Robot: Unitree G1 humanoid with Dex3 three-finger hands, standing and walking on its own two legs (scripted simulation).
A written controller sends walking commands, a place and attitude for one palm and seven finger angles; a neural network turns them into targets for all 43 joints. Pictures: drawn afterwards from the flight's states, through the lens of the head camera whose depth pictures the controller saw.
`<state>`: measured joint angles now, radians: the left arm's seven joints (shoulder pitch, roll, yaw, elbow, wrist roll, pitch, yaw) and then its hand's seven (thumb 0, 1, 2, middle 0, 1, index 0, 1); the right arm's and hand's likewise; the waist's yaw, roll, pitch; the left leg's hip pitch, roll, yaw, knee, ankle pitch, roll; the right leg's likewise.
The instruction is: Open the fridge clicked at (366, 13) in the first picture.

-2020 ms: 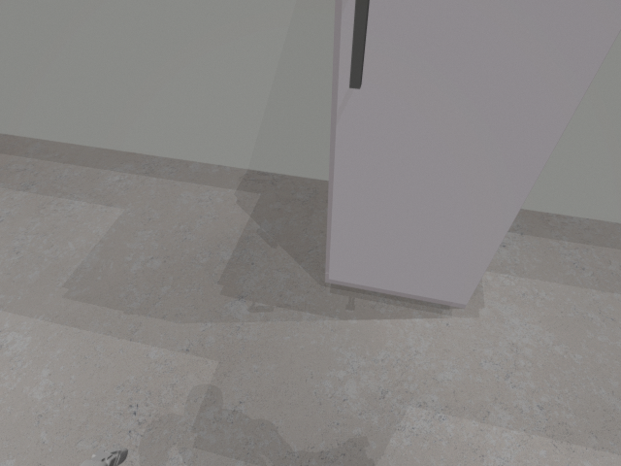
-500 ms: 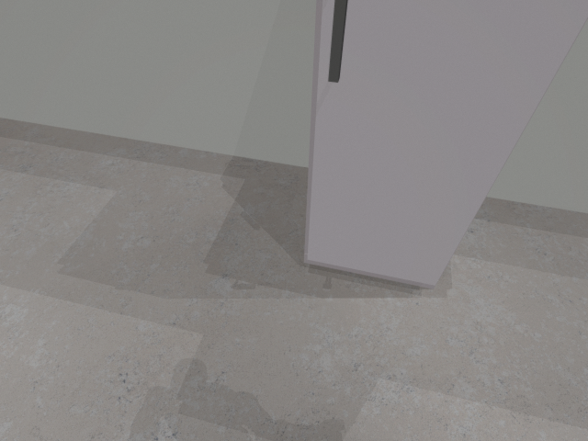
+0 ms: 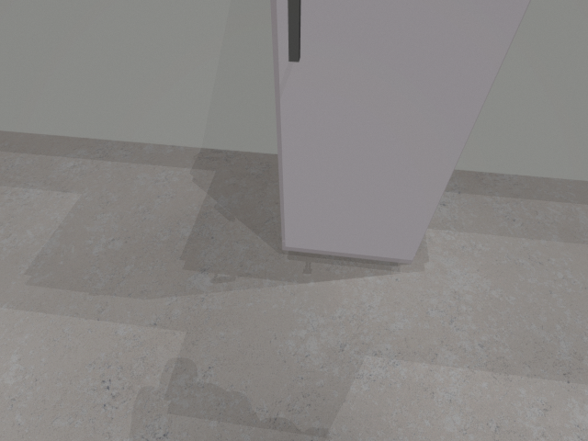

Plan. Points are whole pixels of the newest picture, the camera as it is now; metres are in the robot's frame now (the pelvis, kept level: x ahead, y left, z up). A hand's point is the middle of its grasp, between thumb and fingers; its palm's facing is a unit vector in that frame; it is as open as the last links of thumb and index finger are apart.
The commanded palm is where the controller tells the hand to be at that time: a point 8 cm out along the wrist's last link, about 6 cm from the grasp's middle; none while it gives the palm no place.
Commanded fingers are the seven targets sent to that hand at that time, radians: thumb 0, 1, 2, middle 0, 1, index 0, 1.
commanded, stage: take the last steps up to it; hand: left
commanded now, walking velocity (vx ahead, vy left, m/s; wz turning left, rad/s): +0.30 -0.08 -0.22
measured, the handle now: out of the picture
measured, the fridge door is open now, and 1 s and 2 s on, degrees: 0 0 0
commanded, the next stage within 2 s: come to a stop and stand still in 1.00 s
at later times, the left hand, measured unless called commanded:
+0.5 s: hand out of the picture +0.07 +0.14 -0.17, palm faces -0.03 -0.98 -0.18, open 7.4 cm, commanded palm none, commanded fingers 0.00 0.90 0.90 -0.20 -0.30 -0.20 -0.30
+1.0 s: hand (223, 328) +0.33 +0.16 -0.16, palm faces -0.08 -0.98 -0.17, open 7.3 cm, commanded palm none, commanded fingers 0.00 0.90 0.90 -0.20 -0.30 -0.20 -0.30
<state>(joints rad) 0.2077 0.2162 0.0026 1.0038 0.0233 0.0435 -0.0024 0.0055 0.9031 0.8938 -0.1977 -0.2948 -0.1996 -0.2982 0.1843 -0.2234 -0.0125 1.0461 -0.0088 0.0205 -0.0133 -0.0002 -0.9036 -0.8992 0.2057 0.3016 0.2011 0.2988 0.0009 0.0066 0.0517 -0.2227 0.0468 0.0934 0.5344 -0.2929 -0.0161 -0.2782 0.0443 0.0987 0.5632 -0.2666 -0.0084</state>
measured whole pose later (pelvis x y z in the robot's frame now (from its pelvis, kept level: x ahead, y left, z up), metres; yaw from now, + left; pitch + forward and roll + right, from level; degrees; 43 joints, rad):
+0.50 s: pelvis +0.08 -0.03 +0.00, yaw -5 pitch +0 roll -1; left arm 0.37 0.14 0.04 1.08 0.03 -0.04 0.00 0.00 0.91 0.89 -0.19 -0.29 -0.20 -0.30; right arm 0.29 -0.20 -0.05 1.09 -0.03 0.01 0.01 0.01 -0.91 -0.90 0.20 0.30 0.20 0.30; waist 0.01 0.02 0.01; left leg -0.47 0.11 0.10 1.02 -0.38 -0.01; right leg -0.17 0.02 -0.09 0.48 -0.32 -0.04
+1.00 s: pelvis +0.26 -0.02 +0.01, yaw -7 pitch +0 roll +0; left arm 0.22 0.19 0.07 1.05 0.04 0.00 -0.02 0.01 0.93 0.89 -0.19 -0.29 -0.19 -0.30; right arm 0.35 -0.13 -0.04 1.10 -0.02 -0.07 -0.02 -0.01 -0.93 -0.90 0.20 0.30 0.20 0.30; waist 0.00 -0.04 0.03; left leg -0.07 0.02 0.19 0.36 -0.27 0.03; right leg -0.53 -0.10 -0.07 0.88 -0.21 0.01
